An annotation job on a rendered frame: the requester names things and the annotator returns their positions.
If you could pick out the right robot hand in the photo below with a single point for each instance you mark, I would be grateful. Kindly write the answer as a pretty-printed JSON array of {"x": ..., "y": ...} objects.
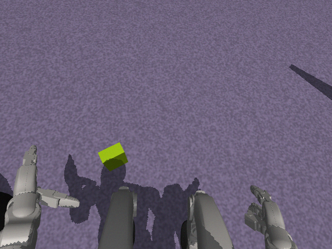
[{"x": 269, "y": 215}]

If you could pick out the left robot hand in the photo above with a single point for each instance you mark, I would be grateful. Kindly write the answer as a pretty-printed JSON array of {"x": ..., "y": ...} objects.
[{"x": 26, "y": 181}]

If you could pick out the left robot arm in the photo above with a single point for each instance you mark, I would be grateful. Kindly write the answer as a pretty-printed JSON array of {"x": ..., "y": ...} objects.
[{"x": 22, "y": 220}]

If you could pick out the right robot arm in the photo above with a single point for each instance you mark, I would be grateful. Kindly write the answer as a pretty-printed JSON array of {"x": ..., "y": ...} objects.
[{"x": 278, "y": 238}]

